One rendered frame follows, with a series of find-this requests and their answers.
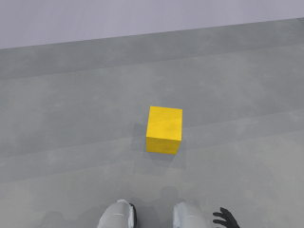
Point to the robot thigh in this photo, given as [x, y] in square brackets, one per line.
[188, 215]
[117, 215]

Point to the right robot thigh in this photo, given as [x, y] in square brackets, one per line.
[188, 215]

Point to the carton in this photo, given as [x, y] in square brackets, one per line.
[163, 134]

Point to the left robot thigh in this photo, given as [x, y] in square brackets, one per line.
[117, 215]

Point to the robot right hand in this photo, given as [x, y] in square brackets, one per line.
[225, 214]

